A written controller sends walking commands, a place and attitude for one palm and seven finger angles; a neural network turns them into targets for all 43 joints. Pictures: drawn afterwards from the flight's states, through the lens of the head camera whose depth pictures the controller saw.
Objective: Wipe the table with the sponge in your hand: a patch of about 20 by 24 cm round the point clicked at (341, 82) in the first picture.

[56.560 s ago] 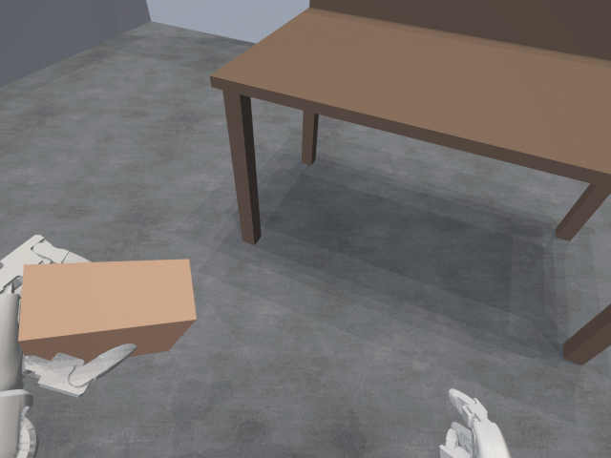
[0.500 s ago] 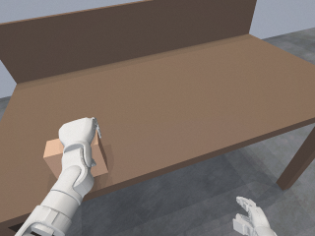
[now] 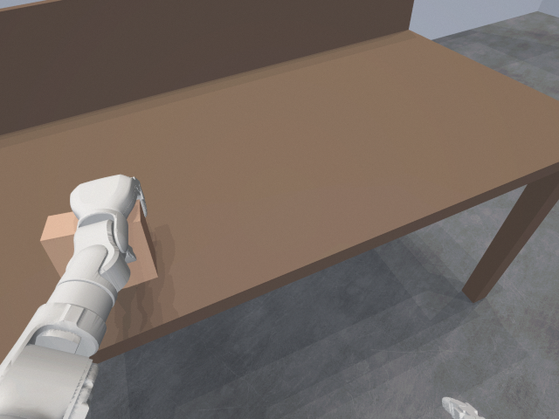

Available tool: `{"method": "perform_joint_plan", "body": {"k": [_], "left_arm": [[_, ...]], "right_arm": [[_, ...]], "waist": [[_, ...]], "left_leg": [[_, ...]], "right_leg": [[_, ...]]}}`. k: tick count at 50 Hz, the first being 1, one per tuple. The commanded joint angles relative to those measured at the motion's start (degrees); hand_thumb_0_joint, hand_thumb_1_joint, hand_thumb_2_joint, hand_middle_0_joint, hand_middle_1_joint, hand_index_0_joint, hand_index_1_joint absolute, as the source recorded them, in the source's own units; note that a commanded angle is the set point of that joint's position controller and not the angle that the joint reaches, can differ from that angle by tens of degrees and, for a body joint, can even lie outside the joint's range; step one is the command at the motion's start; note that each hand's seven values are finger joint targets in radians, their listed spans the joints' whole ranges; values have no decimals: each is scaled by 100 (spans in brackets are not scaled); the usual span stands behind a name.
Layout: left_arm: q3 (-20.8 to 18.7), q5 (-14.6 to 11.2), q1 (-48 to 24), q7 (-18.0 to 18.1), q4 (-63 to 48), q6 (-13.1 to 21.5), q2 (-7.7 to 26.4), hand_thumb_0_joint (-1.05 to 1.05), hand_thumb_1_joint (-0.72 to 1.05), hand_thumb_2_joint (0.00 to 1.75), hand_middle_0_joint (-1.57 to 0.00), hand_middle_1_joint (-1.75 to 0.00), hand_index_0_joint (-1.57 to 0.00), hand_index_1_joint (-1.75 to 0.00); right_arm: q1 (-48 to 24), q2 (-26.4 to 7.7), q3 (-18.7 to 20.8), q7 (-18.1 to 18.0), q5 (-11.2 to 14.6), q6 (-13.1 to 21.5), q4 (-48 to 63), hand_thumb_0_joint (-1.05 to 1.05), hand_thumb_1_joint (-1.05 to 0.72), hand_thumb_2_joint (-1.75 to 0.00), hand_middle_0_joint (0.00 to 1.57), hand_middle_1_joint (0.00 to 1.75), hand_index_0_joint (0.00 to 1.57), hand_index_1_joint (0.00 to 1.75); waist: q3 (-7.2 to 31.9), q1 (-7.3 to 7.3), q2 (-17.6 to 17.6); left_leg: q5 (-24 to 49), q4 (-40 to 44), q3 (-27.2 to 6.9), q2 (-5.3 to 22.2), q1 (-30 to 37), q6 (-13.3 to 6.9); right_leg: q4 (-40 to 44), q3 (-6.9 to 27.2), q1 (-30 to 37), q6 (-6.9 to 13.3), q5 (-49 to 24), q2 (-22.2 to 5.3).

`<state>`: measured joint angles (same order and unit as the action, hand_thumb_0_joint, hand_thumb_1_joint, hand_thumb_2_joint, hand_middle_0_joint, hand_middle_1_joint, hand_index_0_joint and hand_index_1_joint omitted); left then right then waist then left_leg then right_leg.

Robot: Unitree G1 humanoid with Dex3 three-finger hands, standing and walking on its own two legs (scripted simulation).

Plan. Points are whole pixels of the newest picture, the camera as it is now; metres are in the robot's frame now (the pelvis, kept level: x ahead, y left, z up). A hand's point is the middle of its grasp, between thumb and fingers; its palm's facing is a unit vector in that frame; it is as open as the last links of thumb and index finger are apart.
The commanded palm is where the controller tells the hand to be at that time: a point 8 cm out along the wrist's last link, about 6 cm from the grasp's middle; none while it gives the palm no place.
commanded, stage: wipe forward along the third lane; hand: left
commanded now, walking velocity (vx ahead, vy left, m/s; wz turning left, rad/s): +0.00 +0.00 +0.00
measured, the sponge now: (111, 259) +0.35 +0.31 +0.03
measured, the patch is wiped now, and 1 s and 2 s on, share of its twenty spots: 0.80 0.95 0.95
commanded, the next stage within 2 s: wipe back along the third lane in 0.82 s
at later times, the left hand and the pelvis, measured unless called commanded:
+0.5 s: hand (120, 202) +0.43 +0.30 +0.09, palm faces -0.11 +0.01 -0.99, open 10.1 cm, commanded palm +0.42 +0.30 +0.12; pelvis +0.00 +0.00 +0.00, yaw -2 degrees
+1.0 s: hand (115, 186) +0.47 +0.33 +0.09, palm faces -0.13 +0.01 -0.99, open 10.1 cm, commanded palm +0.44 +0.31 +0.12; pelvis +0.01 +0.03 +0.00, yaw -2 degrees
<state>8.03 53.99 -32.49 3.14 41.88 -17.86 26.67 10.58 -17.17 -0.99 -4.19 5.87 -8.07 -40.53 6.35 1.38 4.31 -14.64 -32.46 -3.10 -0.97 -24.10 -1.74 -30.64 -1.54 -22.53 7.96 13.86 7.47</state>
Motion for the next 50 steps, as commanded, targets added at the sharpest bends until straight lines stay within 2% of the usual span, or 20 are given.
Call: {"method": "perform_joint_plan", "body": {"k": [1, 2, 5, 7, 10, 11, 15, 17, 22, 24, 27, 30, 33, 34, 36, 37, 39, 42, 45, 50], "left_arm": [[-198, 161, -1621, 298, 38, 171, 936, 0, 10, 130, -120, -160, -120, -160], [-328, 129, -1608, 306, 32, 207, 1041, 0, 10, 130, -120, -160, -120, -160], [-392, 116, -1650, 352, 344, 272, 1164, 0, 10, 130, -120, -160, -120, -160], [-568, 98, -1662, 377, 336, 337, 1340, 0, 10, 130, -120, -160, -120, -160], [-374, 171, -1706, 410, 456, 364, 1204, 0, 10, 130, -120, -160, -120, -160], [-507, 240, -1762, 430, 589, 356, 1433, 0, 10, 130, -120, -160, -120, -160], [-507, 275, -2162, 453, 853, 349, 1619, 0, 10, 130, -120, -160, -120, -160], [-724, 312, -2396, 464, 844, 409, 1918, 0, 10, 130, -120, -160, -120, -160], [-657, 340, -2290, 394, 1056, 448, 1807, 0, 10, 130, -120, -160, -120, -160], [-519, 348, -2373, 377, 1103, 454, 1736, 0, 10, 130, -120, -160, -120, -160], [-724, 367, -2474, 378, 1169, 508, 1963, 0, 10, 130, -120, -160, -120, -160], [-490, 411, -2578, 421, 1267, 549, 1736, 0, 10, 130, -120, -160, -120, -160], [-657, 445, -2694, 515, 1375, 585, 1943, 0, 10, 130, -120, -160, -120, -160], [-583, 419, -2741, 541, 1348, 592, 1808, 0, 10, 130, -120, -160, -120, -160], [-589, 421, -2849, 575, 1410, 567, 1878, 0, 10, 130, -120, -160, -120, -160], [-812, 431, -2904, 594, 1451, 567, 2124, 0, 10, 130, -120, -160, -120, -160], [-735, 478, -2930, 606, 1653, 485, 2144, 0, 10, 130, -120, -160, -120, -160], [-504, 553, -3293, 564, 1678, 441, 1938, 0, 10, 130, -120, -160, -120, -160], [-575, 597, -3374, 518, 1843, 392, 2169, 0, 10, 130, -120, -160, -120, -160], [-350, 437, -2552, 427, 1603, 554, 1412, 0, 10, 130, -120, -160, -120, -160]], "right_arm": [[-500, -650, 244, 12, -3, 275, 791, 0, -90, -90, 20, 30, 20, 30], [-516, -646, 245, 20, -7, 279, 818, 0, -90, -90, 20, 30, 20, 30], [-344, -685, 250, 32, -7, 251, 750, 0, -90, -90, 20, 30, 20, 30], [-341, -689, 256, 52, -2, 250, 774, 0, -90, -90, 20, 30, 20, 30], [-263, -687, 254, 71, -2, 225, 772, 0, -90, -90, 20, 30, 20, 30], [-242, -707, 251, 76, -3, 207, 727, 0, -90, -90, 20, 30, 20, 30], [-148, -738, 240, 57, 1, 202, 694, 0, -90, -90, 20, 30, 20, 30], [-118, -766, 251, 57, -6, 208, 670, 0, -90, -90, 20, 30, 20, 30], [-13, -756, 251, 90, -11, 173, 700, 0, -90, -90, 20, 30, 20, 30], [44, -755, 231, 86, -4, 150, 712, 0, -90, -90, 20, 30, 20, 30], [92, -793, 243, 91, -20, 148, 684, 0, -90, -90, 20, 30, 20, 30], [166, -778, 239, 91, -16, 156, 692, 0, -90, -90, 20, 30, 20, 30], [244, -814, 257, 89, -37, 161, 623, 0, -90, -90, 20, 30, 20, 30], [265, -795, 270, 91, -48, 170, 639, 0, -90, -90, 20, 30, 20, 30], [278, -797, 262, 89, -43, 175, 618, 0, -90, -90, 20, 30, 20, 30], [290, -820, 274, 95, -52, 170, 571, 0, -90, -90, 20, 30, 20, 30], [357, -819, 256, 98, -52, 149, 528, 0, -90, -90, 20, 30, 20, 30], [347, -797, 257, 114, -60, 166, 517, 0, -90, -90, 20, 30, 20, 30], [443, -836, 238, 99, -71, 139, 496, 0, -90, -90, 20, 30, 20, 30], [426, -731, 293, 138, -92, 143, 637, 0, -90, -90, 20, 30, 20, 30]], "waist": [[788, -233, -980], [870, -170, -889], [909, -241, -1136], [1088, -182, -1084], [985, -265, -981], [904, -271, -910], [795, -382, -1004], [1038, -366, -836], [1420, -364, -867], [1313, -418, -800], [1357, -390, -769], [1108, -496, -763], [1254, -524, -892], [1293, -536, -953], [1310, -555, -867], [1397, -514, -861], [1405, -541, -806], [1329, -629, -553], [1440, -656, -645], [1786, -411, -555]], "left_leg": [[-138, 43, 85, -246, -564, -153], [-69, 31, 51, -240, -622, -141], [-133, -30, 60, -244, -833, -144], [-74, -37, 19, -249, -904, -141], [-93, -65, 47, -257, -923, -159], [-153, -59, 33, -243, -972, -160], [-307, -75, 44, -246, -1128, -169], [-207, -123, 6, -225, -1162, -160], [35, -164, 13, -213, -1138, -165], [-40, -135, 51, -227, -1129, -184], [34, -141, 13, -206, -1137, -180], [-54, -107, 72, -217, -1132, -210], [6, -138, 70, -200, -1158, -221], [-21, -142, 86, -195, -1148, -215], [-52, -124, 112, -195, -1143, -213], [21, -131, 91, -187, -1140, -210], [2, -126, 118, -199, -1178, -216], [106, -71, 127, -178, -961, -239], [100, -71, 141, -178, -996, -245], [549, 4, 153, -151, -533, -236]], "right_leg": [[854, 1464, 918, -556, -251, -815], [820, 1541, 1018, -543, -447, -836], [746, 1516, 1123, -631, -680, -876], [681, 1602, 1276, -633, -952, -903], [670, 1550, 1166, -651, -1053, -898], [695, 1592, 1081, -633, -925, -892], [779, 1597, 963, -660, -519, -889], [700, 1677, 1076, -639, -708, -915], [502, 1536, 1322, -673, -1588, -922], [536, 1417, 1184, -678, -1352, -876], [529, 1468, 1182, -638, -1430, -857], [572, 1257, 901, -640, -1144, -789], [528, 1248, 944, -660, -1298, -786], [524, 1222, 943, -675, -1300, -802], [558, 1209, 901, -676, -1179, -791], [536, 1229, 951, -656, -1272, -777], [526, 1161, 936, -667, -1217, -756], [550, 1005, 691, -608, -1157, -697], [548, 974, 773, -628, -1150, -678], [480, 777, 926, -570, -1598, -617]]}}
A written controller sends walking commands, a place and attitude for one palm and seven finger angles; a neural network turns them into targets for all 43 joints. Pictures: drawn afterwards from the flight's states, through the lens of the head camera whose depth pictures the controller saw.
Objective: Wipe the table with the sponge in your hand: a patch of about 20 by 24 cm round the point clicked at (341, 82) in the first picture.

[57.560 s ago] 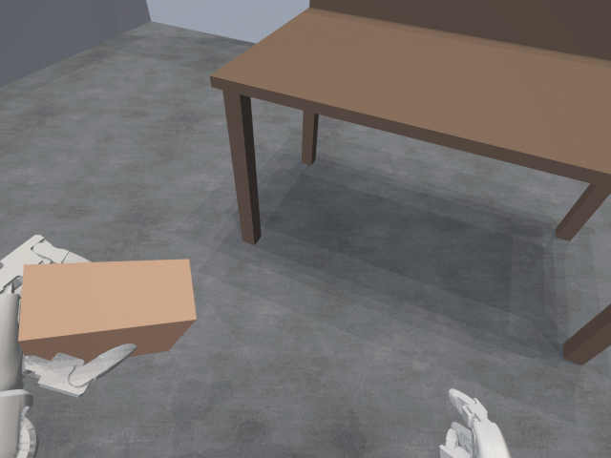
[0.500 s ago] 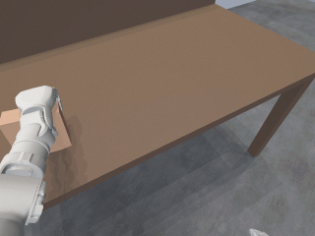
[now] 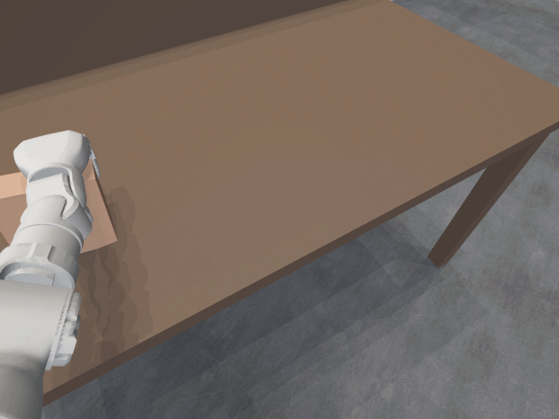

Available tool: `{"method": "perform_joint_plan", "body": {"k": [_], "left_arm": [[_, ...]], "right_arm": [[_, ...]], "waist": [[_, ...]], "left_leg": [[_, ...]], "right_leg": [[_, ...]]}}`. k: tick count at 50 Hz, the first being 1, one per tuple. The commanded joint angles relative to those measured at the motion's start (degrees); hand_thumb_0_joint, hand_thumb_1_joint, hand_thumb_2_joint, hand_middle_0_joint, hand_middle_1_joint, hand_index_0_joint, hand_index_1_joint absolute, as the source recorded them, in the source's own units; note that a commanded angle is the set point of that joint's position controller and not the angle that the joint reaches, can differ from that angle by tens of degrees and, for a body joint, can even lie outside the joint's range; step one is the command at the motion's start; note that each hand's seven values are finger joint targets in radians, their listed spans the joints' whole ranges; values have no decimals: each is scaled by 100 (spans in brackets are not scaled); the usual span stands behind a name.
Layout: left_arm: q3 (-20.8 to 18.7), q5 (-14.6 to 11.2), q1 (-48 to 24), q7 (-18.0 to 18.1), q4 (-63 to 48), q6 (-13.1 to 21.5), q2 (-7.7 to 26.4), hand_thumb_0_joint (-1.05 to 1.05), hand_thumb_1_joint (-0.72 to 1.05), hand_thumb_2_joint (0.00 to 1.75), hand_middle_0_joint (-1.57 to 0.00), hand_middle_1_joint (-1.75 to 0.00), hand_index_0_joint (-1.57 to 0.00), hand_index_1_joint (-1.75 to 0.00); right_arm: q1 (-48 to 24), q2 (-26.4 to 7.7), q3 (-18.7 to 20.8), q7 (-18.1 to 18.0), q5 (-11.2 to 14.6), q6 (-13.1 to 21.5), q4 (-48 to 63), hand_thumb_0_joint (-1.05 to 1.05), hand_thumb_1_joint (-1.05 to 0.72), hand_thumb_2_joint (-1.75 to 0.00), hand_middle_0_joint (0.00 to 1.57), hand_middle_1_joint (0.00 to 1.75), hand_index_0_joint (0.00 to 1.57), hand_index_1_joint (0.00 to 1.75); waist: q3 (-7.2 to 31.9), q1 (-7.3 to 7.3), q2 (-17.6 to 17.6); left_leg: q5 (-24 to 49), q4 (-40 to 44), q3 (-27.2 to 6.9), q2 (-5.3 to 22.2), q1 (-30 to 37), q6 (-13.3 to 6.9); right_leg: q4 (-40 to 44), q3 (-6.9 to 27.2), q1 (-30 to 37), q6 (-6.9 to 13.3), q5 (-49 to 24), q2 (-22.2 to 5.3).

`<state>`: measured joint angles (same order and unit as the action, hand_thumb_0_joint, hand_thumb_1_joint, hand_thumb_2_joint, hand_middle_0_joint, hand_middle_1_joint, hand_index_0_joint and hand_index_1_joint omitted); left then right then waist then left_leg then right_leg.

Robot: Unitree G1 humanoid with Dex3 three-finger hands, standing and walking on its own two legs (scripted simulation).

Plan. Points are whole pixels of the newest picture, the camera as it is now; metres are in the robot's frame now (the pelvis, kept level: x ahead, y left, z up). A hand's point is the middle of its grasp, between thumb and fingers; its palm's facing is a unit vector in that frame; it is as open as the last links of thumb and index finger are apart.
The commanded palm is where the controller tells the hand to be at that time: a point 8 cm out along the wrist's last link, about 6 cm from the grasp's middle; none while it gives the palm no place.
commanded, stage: wipe back along the third lane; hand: left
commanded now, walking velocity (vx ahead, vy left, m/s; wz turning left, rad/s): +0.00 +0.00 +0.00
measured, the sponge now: (63, 224) +0.41 +0.34 +0.04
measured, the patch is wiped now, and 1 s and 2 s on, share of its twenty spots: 0.95 0.95 0.95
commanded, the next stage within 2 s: slide back across to the middle lane in 1.62 s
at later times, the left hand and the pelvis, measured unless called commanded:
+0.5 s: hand (69, 196) +0.42 +0.31 +0.09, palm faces +0.03 -0.01 -1.00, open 10.2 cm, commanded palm +0.38 +0.27 +0.12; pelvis +0.03 +0.06 +0.01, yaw +1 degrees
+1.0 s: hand (80, 216) +0.38 +0.28 +0.10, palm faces +0.11 -0.05 -0.99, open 10.2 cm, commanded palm +0.32 +0.24 +0.12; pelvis +0.04 +0.06 +0.01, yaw +2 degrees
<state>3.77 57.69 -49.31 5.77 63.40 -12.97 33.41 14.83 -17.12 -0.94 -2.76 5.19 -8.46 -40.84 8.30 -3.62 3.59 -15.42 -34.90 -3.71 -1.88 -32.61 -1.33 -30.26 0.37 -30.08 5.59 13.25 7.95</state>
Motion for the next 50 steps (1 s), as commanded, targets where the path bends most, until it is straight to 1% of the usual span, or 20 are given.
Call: {"method": "perform_joint_plan", "body": {"k": [1, 2, 4, 6, 9, 12, 15, 17, 20, 26, 34, 35, 37, 38, 40, 42, 45, 47, 48, 50], "left_arm": [[48, 56, -740, 185, -595, 88, 689, 0, 10, 130, -120, -160, -120, -160], [8, -46, -542, 201, -708, 127, 565, 0, 10, 130, -120, -160, -120, -160], [-7, -133, -340, 297, -715, 85, 501, 0, 10, 130, -120, -160, -120, -160], [289, -251, -383, 381, -886, -2, 52, 0, 10, 130, -120, -160, -120, -160], [362, -220, -307, 482, -883, -239, -96, 0, 10, 130, -120, -160, -120, -160], [595, -250, -324, 499, -1207, -468, -507, 0, 10, 130, -120, -160, -120, -160], [843, -305, -76, 502, -1393, -747, -942, 0, 10, 130, -120, -160, -120, -160], [712, -361, 16, 489, -1563, -908, -900, 0, 10, 130, -120, -160, -120, -160], [1121, -459, 97, 456, -1937, -1193, -1425, 0, 10, 130, -120, -160, -120, -160], [1411, -514, 365, 327, -2488, -1771, -1865, 0, 10, 130, -120, -160, -120, -160], [1581, -573, 1390, 70, -3393, -2107, -1998, 0, 10, 130, -120, -160, -120, -160], [1867, -565, 1366, 11, -3543, -2139, -2242, 0, 10, 130, -120, -160, -120, -160], [1666, -578, 1686, -23, -3797, -2169, -2034, 0, 10, 130, -120, -160, -120, -160], [1852, -601, 1821, -35, -3938, -2184, -2210, 0, 10, 130, -120, -160, -120, -160], [2072, -593, 1949, -89, -4166, -2235, -2376, 0, 10, 130, -120, -160, -120, -160], [1912, -590, 1987, -99, -4439, -2307, -2192, 0, 10, 130, -120, -160, -120, -160], [2027, -614, 2416, -79, -4734, -2392, -2301, 0, 10, 130, -120, -160, -120, -160], [1718, -585, 2555, -62, -4910, -2445, -1942, 0, 10, 130, -120, -160, -120, -160], [1989, -569, 2529, -59, -4974, -2489, -2226, 0, 10, 130, -120, -160, -120, -160], [1991, -555, 2778, -66, -5125, -2551, -2193, 0, 10, 130, -120, -160, -120, -160]], "right_arm": [[-22, -730, 299, 2, -23, 181, 674, 0, -90, -90, 20, 30, 20, 30], [-80, -708, 314, 12, -22, 184, 714, 0, -90, -90, 20, 30, 20, 30], [-120, -725, 306, 11, 5, 156, 709, 0, -90, -90, 20, 30, 20, 30], [-259, -681, 292, 38, 50, 175, 739, 0, -90, -90, 20, 30, 20, 30], [-370, -669, 282, 80, 70, 169, 659, 0, -90, -90, 20, 30, 20, 30], [-579, -618, 273, 109, 79, 166, 697, 0, -90, -90, 20, 30, 20, 30], [-692, -562, 274, 159, 66, 115, 730, 0, -90, -90, 20, 30, 20, 30], [-887, -570, 246, 157, 57, 80, 771, 0, -90, -90, 20, 30, 20, 30], [-1052, -495, 234, 201, 64, 8, 860, 0, -90, -90, 20, 30, 20, 30], [-1386, -440, 200, 301, 28, -150, 989, 0, -90, -90, 20, 30, 20, 30], [-1723, -395, 124, 460, 28, -244, 1229, 0, -90, -90, 20, 30, 20, 30], [-1777, -381, 105, 495, 22, -250, 1269, 0, -90, -90, 20, 30, 20, 30], [-1854, -404, 123, 551, 25, -261, 1303, 0, -90, -90, 20, 30, 20, 30], [-1883, -371, 98, 587, 30, -253, 1347, 0, -90, -90, 20, 30, 20, 30], [-1973, -349, 85, 646, 49, -261, 1402, 0, -90, -90, 20, 30, 20, 30], [-2073, -388, 97, 669, 29, -278, 1430, 0, -90, -90, 20, 30, 20, 30], [-2161, -341, 54, 717, 60, -251, 1512, 0, -90, -90, 20, 30, 20, 30], [-2262, -387, 60, 718, 60, -259, 1510, 0, -90, -90, 20, 30, 20, 30], [-2277, -337, 33, 731, 71, -258, 1526, 0, -90, -90, 20, 30, 20, 30], [-2345, -332, 22, 747, 96, -246, 1558, 0, -90, -90, 20, 30, 20, 30]], "waist": [[1544, 103, -513], [1626, 197, -539], [1336, 178, -825], [953, 138, -849], [780, 198, -649], [855, 250, -497], [916, 284, -601], [984, 385, -603], [919, 333, -600], [919, 382, -542], [1101, 488, -541], [1071, 442, -542], [1013, 518, -510], [1018, 496, -529], [851, 481, -517], [868, 544, -644], [890, 578, -636], [849, 639, -721], [813, 584, -721], [758, 611, -699]], "left_leg": [[677, 260, 207, -48, 390, -282], [831, 298, 197, -42, 480, -283], [699, 382, 196, -49, 437, -286], [548, 499, 162, -38, 552, -287], [672, 641, 61, 17, 888, -260], [934, 730, -19, 57, 1258, -223], [1123, 733, -55, 77, 1521, -172], [1349, 787, -122, 124, 1656, -120], [1503, 797, -188, 150, 1896, -29], [2080, 781, -314, 232, 2285, 108], [3270, 560, -409, 310, 2566, 173], [3370, 531, -416, 304, 2585, 170], [3493, 522, -466, 356, 2584, 186], [3551, 497, -475, 345, 2612, 180], [3463, 515, -499, 368, 2557, 182], [3214, 550, -488, 353, 2474, 140], [3368, 517, -425, 324, 2435, 140], [3143, 546, -419, 337, 2328, 134], [3162, 540, -401, 324, 2330, 139], [3072, 571, -367, 325, 2314, 127]], "right_leg": [[458, 568, 1635, -317, -1532, -644], [450, 519, 1720, -291, -1698, -642], [523, 472, 1648, -322, -1506, -604], [629, 370, 1388, -314, -1126, -576], [643, 203, 1114, -251, -778, -516], [653, 104, 1022, -182, -728, -482], [633, 9, 1033, -167, -769, -449], [596, -26, 1062, -126, -853, -444], [569, -138, 1003, -131, -814, -433], [489, -258, 1021, -74, -963, -417], [284, -285, 1368, -70, -1583, -442], [261, -303, 1366, -75, -1659, -442], [248, -273, 1369, -59, -1661, -431], [212, -293, 1410, -75, -1682, -442], [191, -327, 1352, -72, -1562, -440], [209, -281, 1433, -43, -1557, -415], [126, -289, 1658, -52, -1842, -445], [131, -202, 1695, -32, -1802, -418], [95, -256, 1708, -47, -1816, -442], [104, -233, 1733, -48, -1795, -432]]}}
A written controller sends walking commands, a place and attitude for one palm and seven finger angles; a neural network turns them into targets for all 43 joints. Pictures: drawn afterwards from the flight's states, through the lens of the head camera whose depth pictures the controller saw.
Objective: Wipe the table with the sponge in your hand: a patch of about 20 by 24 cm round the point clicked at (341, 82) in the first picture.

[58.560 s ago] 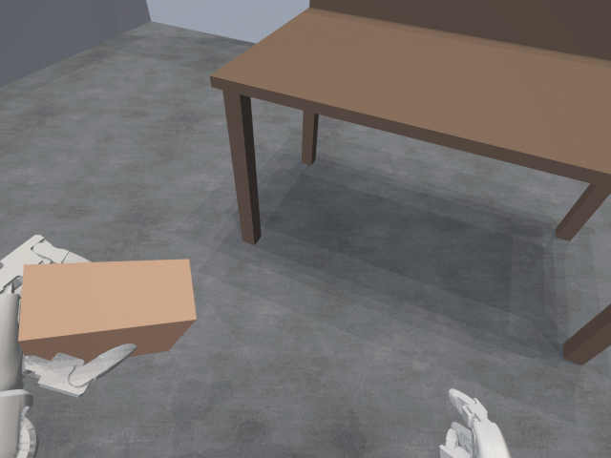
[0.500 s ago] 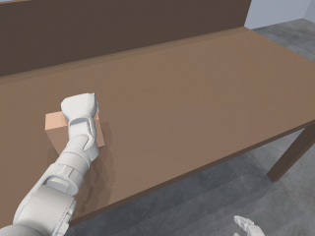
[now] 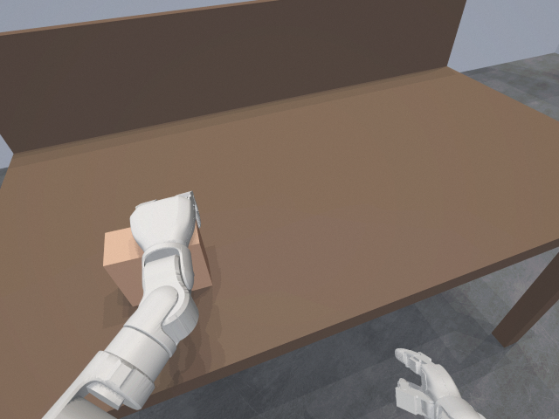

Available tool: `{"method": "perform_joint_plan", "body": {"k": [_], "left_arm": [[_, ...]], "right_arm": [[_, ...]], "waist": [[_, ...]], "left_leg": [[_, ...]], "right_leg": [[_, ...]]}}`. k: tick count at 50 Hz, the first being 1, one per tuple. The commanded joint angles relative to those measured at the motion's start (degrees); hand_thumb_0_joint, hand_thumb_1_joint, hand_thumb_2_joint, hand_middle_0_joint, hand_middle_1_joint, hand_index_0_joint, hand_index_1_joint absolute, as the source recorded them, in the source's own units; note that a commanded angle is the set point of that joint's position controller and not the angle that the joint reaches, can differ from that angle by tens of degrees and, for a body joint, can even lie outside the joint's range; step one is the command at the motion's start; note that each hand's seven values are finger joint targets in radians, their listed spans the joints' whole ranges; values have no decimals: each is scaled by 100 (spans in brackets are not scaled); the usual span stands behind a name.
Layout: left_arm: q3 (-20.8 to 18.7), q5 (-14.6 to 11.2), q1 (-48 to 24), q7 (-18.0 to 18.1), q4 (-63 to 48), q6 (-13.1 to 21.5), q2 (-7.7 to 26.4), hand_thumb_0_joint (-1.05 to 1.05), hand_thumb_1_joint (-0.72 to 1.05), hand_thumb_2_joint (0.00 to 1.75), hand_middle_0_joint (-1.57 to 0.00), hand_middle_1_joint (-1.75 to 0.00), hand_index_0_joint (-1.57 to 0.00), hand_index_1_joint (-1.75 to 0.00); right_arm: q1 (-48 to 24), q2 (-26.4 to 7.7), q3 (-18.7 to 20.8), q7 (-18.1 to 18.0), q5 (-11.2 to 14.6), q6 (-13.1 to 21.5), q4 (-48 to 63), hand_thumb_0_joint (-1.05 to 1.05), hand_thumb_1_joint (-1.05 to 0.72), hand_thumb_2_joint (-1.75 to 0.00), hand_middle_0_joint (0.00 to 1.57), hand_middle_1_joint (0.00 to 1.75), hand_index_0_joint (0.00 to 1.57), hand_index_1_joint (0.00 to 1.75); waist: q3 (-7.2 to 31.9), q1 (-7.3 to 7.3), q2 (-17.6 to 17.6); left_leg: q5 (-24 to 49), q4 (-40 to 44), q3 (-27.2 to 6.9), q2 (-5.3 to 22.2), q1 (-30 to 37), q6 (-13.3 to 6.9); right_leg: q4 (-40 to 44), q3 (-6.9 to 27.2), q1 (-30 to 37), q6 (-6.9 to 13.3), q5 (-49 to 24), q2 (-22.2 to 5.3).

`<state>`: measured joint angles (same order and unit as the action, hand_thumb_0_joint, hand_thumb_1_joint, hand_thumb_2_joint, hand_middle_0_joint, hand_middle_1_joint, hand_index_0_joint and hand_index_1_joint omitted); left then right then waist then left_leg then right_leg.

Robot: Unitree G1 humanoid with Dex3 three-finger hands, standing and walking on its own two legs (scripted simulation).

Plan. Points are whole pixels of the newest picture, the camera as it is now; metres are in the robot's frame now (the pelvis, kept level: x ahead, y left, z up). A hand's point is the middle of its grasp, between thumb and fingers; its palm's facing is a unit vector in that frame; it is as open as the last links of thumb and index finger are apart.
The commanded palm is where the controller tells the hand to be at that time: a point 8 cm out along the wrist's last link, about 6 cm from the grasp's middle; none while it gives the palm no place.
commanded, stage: wipe back along the third lane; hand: left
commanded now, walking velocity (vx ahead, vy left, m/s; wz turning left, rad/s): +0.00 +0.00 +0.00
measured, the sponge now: (166, 269) +0.33 +0.24 +0.03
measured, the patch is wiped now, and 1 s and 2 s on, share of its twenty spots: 0.95 0.95 0.95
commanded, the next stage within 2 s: slide back across to the middle lane in 0.62 s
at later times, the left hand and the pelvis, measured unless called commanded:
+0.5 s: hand (191, 274) +0.29 +0.17 +0.09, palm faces +0.09 -0.07 -0.99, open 10.1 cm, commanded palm +0.23 +0.15 +0.11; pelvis -0.03 -0.05 +0.00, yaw -2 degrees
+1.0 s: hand (193, 288) +0.26 +0.16 +0.09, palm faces +0.06 -0.12 -0.99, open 10.1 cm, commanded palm +0.22 +0.18 +0.13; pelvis -0.03 -0.09 +0.00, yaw -5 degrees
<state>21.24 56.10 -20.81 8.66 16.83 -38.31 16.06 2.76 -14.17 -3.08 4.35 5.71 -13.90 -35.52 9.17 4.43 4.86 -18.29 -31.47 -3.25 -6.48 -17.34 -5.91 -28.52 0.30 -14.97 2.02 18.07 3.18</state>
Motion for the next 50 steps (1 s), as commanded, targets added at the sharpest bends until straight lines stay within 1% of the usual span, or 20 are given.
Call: {"method": "perform_joint_plan", "body": {"k": [1, 5, 7, 10, 12, 15, 17, 21, 22, 23, 27, 28, 32, 33, 40, 42, 43, 45, 47, 50], "left_arm": [[339, -361, -131, -368, -539, -53, -507, 0, 10, 130, -120, -160, -120, -160], [231, -387, 72, -353, -721, -181, -403, 0, 10, 130, -120, -160, -120, -160], [-65, -346, 74, -312, -824, -205, -107, 0, 10, 130, -120, -160, -120, -160], [36, -384, 98, -300, -774, -279, -201, 0, 10, 130, -120, -160, -120, -160], [-317, -367, 135, -282, -785, -290, 149, 0, 10, 130, -120, -160, -120, -160], [-76, -398, 257, -317, -786, -316, -54, 0, 10, 130, -120, -160, -120, -160], [-398, -396, 304, -332, -818, -328, 267, 0, 10, 130, -120, -160, -120, -160], [-207, -428, 382, -419, -840, -289, 172, 0, 10, 130, -120, -160, -120, -160], [-437, -420, 414, -423, -840, -273, 386, 0, 10, 130, -120, -160, -120, -160], [-263, -434, 445, -436, -884, -248, 211, 0, 10, 130, -120, -160, -120, -160], [-603, -486, 912, -492, -999, -55, 513, 0, 10, 130, -120, -160, -120, -160], [-403, -534, 1093, -498, -1044, 2, 296, 0, 10, 130, -120, -160, -120, -160], [-606, -607, 1519, -521, -1419, 162, 459, 0, 10, 130, -120, -160, -120, -160], [-428, -603, 1378, -516, -1437, 169, 332, 0, 10, 130, -120, -160, -120, -160], [-1052, -553, 1138, -424, -1488, 239, 1015, 0, 10, 130, -120, -160, -120, -160], [-1491, -547, 1229, -442, -1536, 302, 1509, 0, 10, 130, -120, -160, -120, -160], [-1364, -564, 1202, -448, -1579, 337, 1352, 0, 10, 130, -120, -160, -120, -160], [-1527, -557, 1262, -480, -1639, 416, 1538, 0, 10, 130, -120, -160, -120, -160], [-1953, -520, 1251, -504, -1729, 505, 2052, 0, 10, 130, -120, -160, -120, -160], [-2030, -540, 1573, -546, -1652, 693, 2055, 0, 10, 130, -120, -160, -120, -160]], "right_arm": [[-1174, -621, 226, 47, 46, 292, 1040, 0, -90, -90, 20, 30, 20, 30], [-1299, -601, 196, 35, 61, 286, 1093, 0, -90, -90, 20, 30, 20, 30], [-1374, -645, 193, 1, 49, 267, 1094, 0, -90, -90, 20, 30, 20, 30], [-1418, -605, 160, -53, 82, 268, 1114, 0, -90, -90, 20, 30, 20, 30], [-1497, -650, 158, -107, 64, 252, 1088, 0, -90, -90, 20, 30, 20, 30], [-1535, -602, 134, -143, 103, 275, 1124, 0, -90, -90, 20, 30, 20, 30], [-1590, -647, 139, -179, 79, 287, 1112, 0, -90, -90, 20, 30, 20, 30], [-1614, -618, 114, -245, 109, 353, 1129, 0, -90, -90, 20, 30, 20, 30], [-1621, -644, 124, -252, 95, 358, 1100, 0, -90, -90, 20, 30, 20, 30], [-1615, -616, 118, -263, 104, 381, 1127, 0, -90, -90, 20, 30, 20, 30], [-1632, -644, 130, -286, 77, 482, 1111, 0, -90, -90, 20, 30, 20, 30], [-1611, -603, 127, -284, 84, 508, 1130, 0, -90, -90, 20, 30, 20, 30], [-1692, -617, 152, -263, 59, 577, 1152, 0, -90, -90, 20, 30, 20, 30], [-1644, -622, 161, -290, 51, 585, 1122, 0, -90, -90, 20, 30, 20, 30], [-1664, -644, 157, -464, -2, 682, 963, 0, -90, -90, 20, 30, 20, 30], [-1716, -661, 139, -501, -27, 711, 908, 0, -90, -90, 20, 30, 20, 30], [-1678, -625, 137, -519, -34, 716, 917, 0, -90, -90, 20, 30, 20, 30], [-1673, -639, 124, -555, -44, 751, 903, 0, -90, -90, 20, 30, 20, 30], [-1698, -669, 111, -586, -77, 768, 868, 0, -90, -90, 20, 30, 20, 30], [-1603, -647, 85, -620, -80, 818, 848, 0, -90, -90, 20, 30, 20, 30]], "waist": [[637, -207, -747], [523, -153, -808], [493, -90, -776], [397, -130, -847], [373, -56, -912], [275, -108, -839], [241, -48, -875], [77, -109, -844], [77, -72, -866], [70, -99, -857], [102, -24, -971], [90, -39, -916], [26, 13, -1069], [-68, -69, -1096], [-18, -14, -1059], [23, 76, -1002], [78, 34, -936], [114, 58, -872], [186, 107, -804], [144, 107, -844]], "left_leg": [[3272, 226, -404, 780, 777, 572], [2663, 317, -290, 714, 582, 487], [2333, 372, -302, 706, 488, 474], [1941, 414, -170, 626, 379, 406], [1702, 466, -165, 594, 281, 386], [1574, 472, -82, 543, 271, 361], [1374, 507, -77, 507, 177, 336], [1174, 544, 4, 452, 150, 315], [1094, 574, -26, 460, 123, 317], [1057, 559, 21, 438, 114, 306], [1112, 511, 42, 394, 92, 292], [1127, 510, 90, 384, 103, 285], [1163, 489, 97, 367, 136, 273], [1115, 468, 162, 356, 134, 261], [1007, 429, 213, 280, 131, 280], [1009, 397, 164, 270, 156, 297], [991, 409, 212, 257, 98, 295], [1009, 415, 177, 240, 108, 302], [1007, 366, 130, 228, 115, 312], [980, 361, 130, 208, 29, 326]], "right_leg": [[-88, -238, 184, 319, -2210, 52], [-61, -201, 322, 337, -2073, 55], [-42, -90, 293, 380, -1911, 89], [16, -56, 428, 347, -1877, 50], [101, 130, 475, 362, -1783, 59], [151, 148, 551, 321, -1756, 12], [263, 337, 612, 326, -1644, 18], [385, 431, 672, 263, -1472, -31], [430, 524, 658, 277, -1349, -16], [429, 486, 709, 246, -1283, -46], [513, 758, 871, 221, -1589, -67], [492, 684, 950, 194, -1606, -102], [595, 888, 979, 159, -1815, -111], [623, 869, 953, 116, -1787, -139], [705, 1207, 1096, 38, -1888, -222], [717, 1425, 1172, 28, -2020, -265], [655, 1363, 1278, -6, -2140, -303], [645, 1411, 1327, -14, -2273, -312], [659, 1636, 1391, -21, -2396, -353], [549, 1499, 1471, -76, -2737, -384]]}}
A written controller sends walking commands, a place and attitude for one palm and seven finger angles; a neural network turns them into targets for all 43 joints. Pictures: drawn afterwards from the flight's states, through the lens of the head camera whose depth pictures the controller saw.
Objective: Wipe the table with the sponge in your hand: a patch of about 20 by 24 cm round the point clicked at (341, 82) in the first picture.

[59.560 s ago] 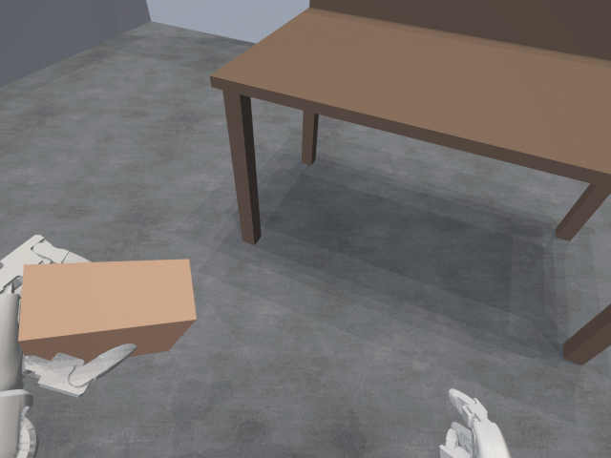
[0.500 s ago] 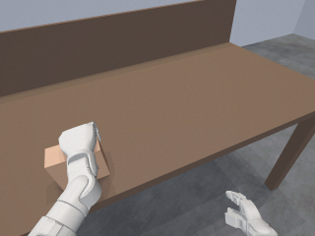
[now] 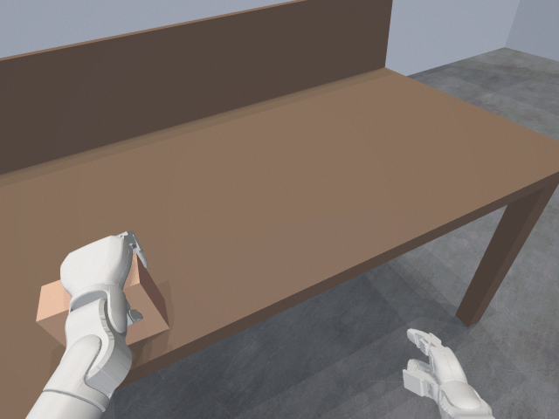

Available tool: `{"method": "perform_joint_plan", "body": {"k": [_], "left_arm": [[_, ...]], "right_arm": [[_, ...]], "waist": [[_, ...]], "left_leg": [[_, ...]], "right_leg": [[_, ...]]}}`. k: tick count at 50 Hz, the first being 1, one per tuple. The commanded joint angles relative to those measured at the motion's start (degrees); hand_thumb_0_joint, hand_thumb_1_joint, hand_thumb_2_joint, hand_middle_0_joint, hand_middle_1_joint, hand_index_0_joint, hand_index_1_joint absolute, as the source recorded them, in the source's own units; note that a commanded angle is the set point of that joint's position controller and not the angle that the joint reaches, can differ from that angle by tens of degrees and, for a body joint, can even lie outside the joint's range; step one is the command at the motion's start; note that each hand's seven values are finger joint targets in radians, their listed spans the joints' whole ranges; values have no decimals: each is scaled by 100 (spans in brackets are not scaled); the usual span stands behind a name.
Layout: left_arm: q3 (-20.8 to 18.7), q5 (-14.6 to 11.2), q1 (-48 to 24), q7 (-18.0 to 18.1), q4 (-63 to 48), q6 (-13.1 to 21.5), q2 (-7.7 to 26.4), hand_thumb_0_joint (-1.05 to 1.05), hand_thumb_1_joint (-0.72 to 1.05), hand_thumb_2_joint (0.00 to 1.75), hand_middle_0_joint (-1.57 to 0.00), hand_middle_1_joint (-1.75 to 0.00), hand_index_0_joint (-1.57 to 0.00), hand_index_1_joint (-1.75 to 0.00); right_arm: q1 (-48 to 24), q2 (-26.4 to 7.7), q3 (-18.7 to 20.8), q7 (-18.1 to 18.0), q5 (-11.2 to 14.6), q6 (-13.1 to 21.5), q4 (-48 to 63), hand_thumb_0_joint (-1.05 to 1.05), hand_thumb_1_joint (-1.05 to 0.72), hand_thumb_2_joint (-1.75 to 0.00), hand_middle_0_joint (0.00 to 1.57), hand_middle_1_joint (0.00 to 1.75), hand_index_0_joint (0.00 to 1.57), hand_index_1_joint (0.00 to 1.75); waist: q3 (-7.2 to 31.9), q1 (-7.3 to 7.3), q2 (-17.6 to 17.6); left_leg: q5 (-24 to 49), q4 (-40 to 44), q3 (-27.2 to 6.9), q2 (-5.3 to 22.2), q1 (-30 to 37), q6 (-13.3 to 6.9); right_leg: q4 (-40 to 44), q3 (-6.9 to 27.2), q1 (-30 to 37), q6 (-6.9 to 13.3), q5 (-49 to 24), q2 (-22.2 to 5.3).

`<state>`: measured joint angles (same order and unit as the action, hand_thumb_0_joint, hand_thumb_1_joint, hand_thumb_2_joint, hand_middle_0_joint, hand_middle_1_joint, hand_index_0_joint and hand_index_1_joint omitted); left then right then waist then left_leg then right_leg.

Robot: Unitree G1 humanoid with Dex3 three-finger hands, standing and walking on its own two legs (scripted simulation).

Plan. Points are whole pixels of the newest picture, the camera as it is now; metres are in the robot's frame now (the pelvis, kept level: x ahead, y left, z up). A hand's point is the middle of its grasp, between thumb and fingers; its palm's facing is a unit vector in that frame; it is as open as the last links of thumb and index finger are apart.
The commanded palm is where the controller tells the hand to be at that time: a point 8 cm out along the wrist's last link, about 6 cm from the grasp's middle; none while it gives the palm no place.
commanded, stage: slide back across to the middle lane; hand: left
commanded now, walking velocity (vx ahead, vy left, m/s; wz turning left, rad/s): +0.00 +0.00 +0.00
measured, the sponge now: (116, 316) +0.25 +0.30 +0.02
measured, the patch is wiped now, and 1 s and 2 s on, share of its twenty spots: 0.95 0.95 0.95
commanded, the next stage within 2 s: wipe forward along the middle lane in 0.38 s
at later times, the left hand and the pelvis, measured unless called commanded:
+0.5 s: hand (61, 308) +0.23 +0.34 +0.09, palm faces +0.00 -0.10 -1.00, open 10.1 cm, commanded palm +0.19 +0.35 +0.13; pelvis +0.01 +0.00 +0.00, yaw -2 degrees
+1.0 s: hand (49, 294) +0.25 +0.37 +0.09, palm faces +0.00 -0.07 -1.00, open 10.1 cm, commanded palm +0.23 +0.37 +0.11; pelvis -0.02 +0.04 +0.00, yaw +2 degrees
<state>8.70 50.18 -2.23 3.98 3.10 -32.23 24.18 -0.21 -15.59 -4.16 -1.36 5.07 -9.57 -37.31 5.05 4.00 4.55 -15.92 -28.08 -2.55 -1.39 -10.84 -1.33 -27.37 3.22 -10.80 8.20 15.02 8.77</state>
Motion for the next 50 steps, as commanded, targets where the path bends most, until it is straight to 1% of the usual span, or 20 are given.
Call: {"method": "perform_joint_plan", "body": {"k": [1, 2, 11, 12, 17, 21, 22, 24, 26, 27, 28, 31, 32, 34, 37, 40, 43, 44, 47, 50], "left_arm": [[-829, 36, -180, -101, -367, 136, 1267, 0, 10, 130, -120, -160, -120, -160], [-1139, 27, -107, -113, -448, 196, 1590, 0, 10, 130, -120, -160, -120, -160], [-1845, -223, 805, -227, -604, 730, 2017, 0, 10, 130, -120, -160, -120, -160], [-2011, -286, 859, -254, -742, 792, 2192, 0, 10, 130, -120, -160, -120, -160], [-2119, -273, 891, -354, -833, 1025, 2264, 0, 10, 130, -120, -160, -120, -160], [-2225, -325, 1479, -392, -870, 1308, 2181, 0, 10, 130, -120, -160, -120, -160], [-2313, -356, 1515, -392, -1029, 1395, 2248, 0, 10, 130, -120, -160, -120, -160], [-2181, -382, 1481, -344, -993, 1463, 2074, 0, 10, 130, -120, -160, -120, -160], [-2241, -337, 1052, -285, -756, 1488, 2189, 0, 10, 130, -120, -160, -120, -160], [-2291, -340, 838, -244, -739, 1514, 2267, 0, 10, 130, -120, -160, -120, -160], [-2279, -265, 761, -182, -635, 1522, 2249, 0, 10, 130, -120, -160, -120, -160], [-2109, -140, 792, -140, -479, 1495, 2061, 0, 10, 130, -120, -160, -120, -160], [-2118, -140, 673, -125, -591, 1487, 2091, 0, 10, 130, -120, -160, -120, -160], [-1838, -91, 620, -81, -432, 1391, 1780, 0, 10, 130, -120, -160, -120, -160], [-1761, -66, 146, -93, -290, 1249, 1842, 0, 10, 130, -120, -160, -120, -160], [-1355, 91, -483, -115, 86, 1103, 1630, 0, 10, 130, -120, -160, -120, -160], [-1295, 236, -892, -131, 560, 982, 1735, 0, 10, 130, -120, -160, -120, -160], [-1038, 258, -1072, -168, 664, 965, 1492, 0, 10, 130, -120, -160, -120, -160], [-1059, 297, -1374, -242, 1001, 993, 1597, 0, 10, 130, -120, -160, -120, -160], [-806, 389, -1755, -295, 1397, 1104, 1403, 0, 10, 130, -120, -160, -120, -160]], "right_arm": [[-1311, -496, 192, -54, -31, 404, 1051, 0, -90, -90, 20, 30, 20, 30], [-1355, -526, 199, -59, -47, 414, 1033, 0, -90, -90, 20, 30, 20, 30], [-1209, -530, 231, -122, -100, 465, 1042, 0, -90, -90, 20, 30, 20, 30], [-1268, -551, 243, -129, -109, 470, 1061, 0, -90, -90, 20, 30, 20, 30], [-1174, -582, 303, -179, -118, 499, 1059, 0, -90, -90, 20, 30, 20, 30], [-931, -578, 329, -198, -143, 542, 1048, 0, -90, -90, 20, 30, 20, 30], [-1043, -578, 341, -206, -154, 573, 1074, 0, -90, -90, 20, 30, 20, 30], [-831, -567, 356, -238, -163, 554, 1069, 0, -90, -90, 20, 30, 20, 30], [-740, -625, 393, -276, -157, 538, 1003, 0, -90, -90, 20, 30, 20, 30], [-869, -624, 392, -292, -138, 581, 1004, 0, -90, -90, 20, 30, 20, 30], [-714, -638, 425, -302, -157, 561, 955, 0, -90, -90, 20, 30, 20, 30], [-618, -650, 450, -290, -154, 517, 953, 0, -90, -90, 20, 30, 20, 30], [-802, -648, 448, -274, -121, 549, 967, 0, -90, -90, 20, 30, 20, 30], [-590, -637, 467, -270, -134, 502, 970, 0, -90, -90, 20, 30, 20, 30], [-763, -665, 448, -276, -83, 491, 955, 0, -90, -90, 20, 30, 20, 30], [-560, -684, 436, -320, -73, 424, 914, 0, -90, -90, 20, 30, 20, 30], [-572, -697, 422, -347, -52, 437, 856, 0, -90, -90, 20, 30, 20, 30], [-564, -670, 397, -363, -42, 431, 900, 0, -90, -90, 20, 30, 20, 30], [-592, -686, 368, -376, -24, 456, 933, 0, -90, -90, 20, 30, 20, 30], [-415, -707, 361, -381, -26, 437, 904, 0, -90, -90, 20, 30, 20, 30]], "waist": [[589, 188, -751], [598, 227, -703], [420, 325, -853], [401, 349, -784], [249, 293, -471], [512, 300, -727], [597, 322, -717], [570, 249, -729], [465, 188, -726], [371, 166, -776], [449, 165, -632], [601, 175, -783], [689, 167, -780], [773, 126, -868], [708, 64, -958], [557, -64, -892], [439, -75, -744], [377, -99, -807], [352, -97, -814], [271, -143, -799]], "left_leg": [[747, 23, 47, -308, -624, -139], [760, -23, 3, -313, -592, -139], [392, -309, -45, -350, -802, -178], [345, -364, -104, -357, -781, -187], [474, -401, -125, -352, -711, -257], [668, -554, -120, -353, -757, -274], [694, -599, -149, -358, -703, -276], [556, -629, -100, -375, -800, -295], [502, -575, -89, -357, -856, -314], [528, -576, -141, -338, -839, -310], [580, -555, -91, -348, -843, -326], [877, -545, -60, -353, -780, -316], [1001, -542, -107, -345, -730, -312], [1101, -516, -29, -355, -785, -316], [1099, -421, -60, -319, -769, -316], [936, -280, 2, -303, -804, -311], [651, -131, -17, -261, -823, -296], [551, -99, -18, -275, -826, -290], [322, 28, -96, -232, -822, -278], [112, 104, -104, -213, -894, -261]], "right_leg": [[422, 1197, 1086, -704, -2505, -951], [440, 1367, 1074, -691, -2548, -955], [361, 1365, 1061, -858, -2956, -1072], [406, 1538, 1033, -865, -2917, -1081], [478, 1458, 601, -733, -2313, -990], [235, 1253, 799, -867, -3296, -1096], [201, 1422, 823, -787, -3549, -1102], [170, 1221, 751, -828, -3428, -1132], [240, 1108, 477, -761, -2784, -1024], [295, 1308, 334, -680, -2582, -971], [263, 1096, 332, -681, -2443, -966], [178, 883, 319, -684, -2740, -906], [146, 1067, 344, -619, -2882, -855], [72, 759, 452, -691, -3056, -884], [135, 841, 328, -607, -2772, -769], [238, 505, 153, -617, -2074, -728], [378, 445, -15, -567, -1193, -679], [422, 343, -94, -576, -999, -673], [526, 378, -215, -514, -487, -619], [554, 140, -364, -506, -13, -609]]}}
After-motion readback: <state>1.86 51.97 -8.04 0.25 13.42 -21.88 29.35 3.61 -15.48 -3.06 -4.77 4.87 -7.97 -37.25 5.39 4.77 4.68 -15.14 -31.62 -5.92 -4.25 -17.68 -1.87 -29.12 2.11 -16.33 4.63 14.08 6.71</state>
